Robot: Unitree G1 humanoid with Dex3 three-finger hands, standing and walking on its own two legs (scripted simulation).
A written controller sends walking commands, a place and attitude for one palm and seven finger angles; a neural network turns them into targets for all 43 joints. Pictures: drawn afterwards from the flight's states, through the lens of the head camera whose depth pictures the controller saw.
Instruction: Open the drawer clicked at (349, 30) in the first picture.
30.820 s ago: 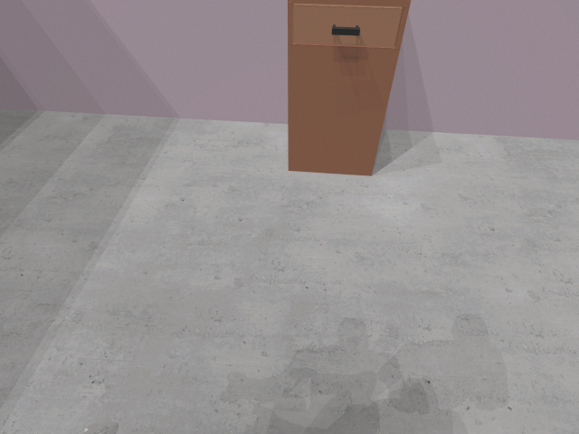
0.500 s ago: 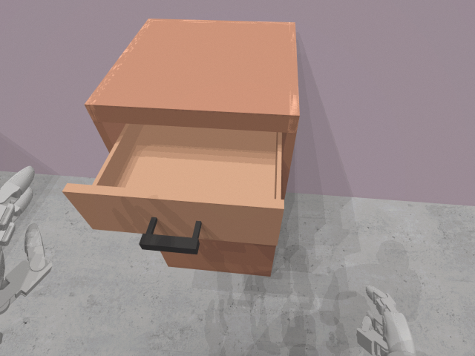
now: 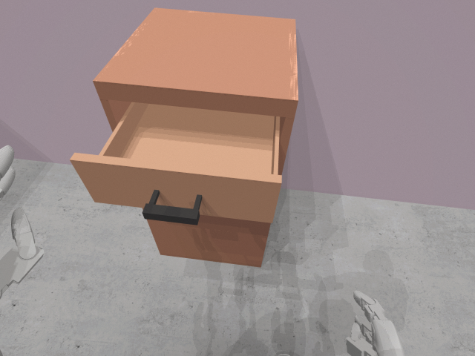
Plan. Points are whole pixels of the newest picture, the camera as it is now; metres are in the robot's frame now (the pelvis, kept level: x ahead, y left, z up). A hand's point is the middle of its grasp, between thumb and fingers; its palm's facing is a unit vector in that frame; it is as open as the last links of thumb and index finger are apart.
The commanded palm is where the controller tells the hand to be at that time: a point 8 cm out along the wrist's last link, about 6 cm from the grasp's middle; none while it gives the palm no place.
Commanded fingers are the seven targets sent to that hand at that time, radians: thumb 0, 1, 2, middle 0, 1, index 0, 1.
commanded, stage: step back with the hand held close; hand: left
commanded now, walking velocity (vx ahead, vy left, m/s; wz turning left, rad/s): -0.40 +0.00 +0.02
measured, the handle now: (174, 205) +0.39 +0.15 +0.00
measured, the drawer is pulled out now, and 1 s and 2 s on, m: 0.19 0.19 0.19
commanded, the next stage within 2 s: stop stepping back and stand still in 0.68 s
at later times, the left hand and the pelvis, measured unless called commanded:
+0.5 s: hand (46, 298) +0.15 +0.20 +0.18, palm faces +0.35 -0.83 -0.43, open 7.4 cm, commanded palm +0.08 +0.25 +0.19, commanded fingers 0.00 0.90 0.90 -0.20 -0.30 -0.20 -0.30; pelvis -0.06 -0.03 +0.01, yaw -2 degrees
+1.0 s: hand out of the picture +0.02 +0.18 +0.18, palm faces +0.35 -0.80 -0.49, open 7.4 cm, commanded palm -0.04 +0.23 +0.19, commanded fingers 0.00 0.90 0.90 -0.20 -0.30 -0.20 -0.30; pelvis -0.17 -0.06 +0.01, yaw +1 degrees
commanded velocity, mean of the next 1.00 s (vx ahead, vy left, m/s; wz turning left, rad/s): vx -0.24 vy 0.01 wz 0.03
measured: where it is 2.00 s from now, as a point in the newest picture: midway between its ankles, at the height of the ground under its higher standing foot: outside the picture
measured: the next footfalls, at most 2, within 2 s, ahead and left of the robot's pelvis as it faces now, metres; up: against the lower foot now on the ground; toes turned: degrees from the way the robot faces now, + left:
right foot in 0.46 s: -0.05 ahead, -0.13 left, +0.00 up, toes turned -2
left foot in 0.76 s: -0.09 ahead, +0.10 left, +0.00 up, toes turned +3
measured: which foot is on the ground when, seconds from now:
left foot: down 0.00-0.50, up 0.52-0.74, down 0.76-0.96, up 0.98-1.00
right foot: down 0.00-0.24, up 0.26-0.44, down 0.46-1.00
